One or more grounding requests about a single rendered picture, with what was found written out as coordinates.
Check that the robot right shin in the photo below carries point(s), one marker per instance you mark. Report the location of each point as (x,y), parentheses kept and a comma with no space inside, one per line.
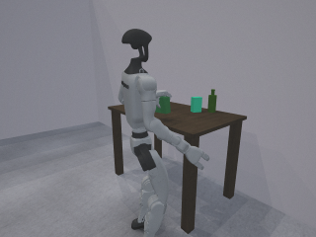
(154,218)

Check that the right robot forearm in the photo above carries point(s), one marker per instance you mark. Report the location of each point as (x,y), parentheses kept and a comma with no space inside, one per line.
(162,132)

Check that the right robot upper arm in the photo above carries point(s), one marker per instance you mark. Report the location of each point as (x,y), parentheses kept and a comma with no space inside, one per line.
(147,88)

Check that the table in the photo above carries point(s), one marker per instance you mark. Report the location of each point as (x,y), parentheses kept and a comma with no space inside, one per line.
(191,125)

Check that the robot left shin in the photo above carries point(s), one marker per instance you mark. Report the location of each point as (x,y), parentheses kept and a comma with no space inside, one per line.
(143,203)

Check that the robot shin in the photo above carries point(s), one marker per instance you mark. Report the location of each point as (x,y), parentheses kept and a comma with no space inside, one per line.
(154,218)
(143,203)

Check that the left robot upper arm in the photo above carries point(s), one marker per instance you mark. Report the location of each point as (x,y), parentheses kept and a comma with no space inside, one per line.
(120,93)

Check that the robot left hand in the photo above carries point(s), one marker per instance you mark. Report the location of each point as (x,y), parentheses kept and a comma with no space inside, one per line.
(162,93)

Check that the robot right hand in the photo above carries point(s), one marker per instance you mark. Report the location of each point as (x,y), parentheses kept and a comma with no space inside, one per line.
(194,155)

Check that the sponge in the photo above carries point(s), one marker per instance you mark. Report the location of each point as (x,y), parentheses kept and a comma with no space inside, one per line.
(165,107)

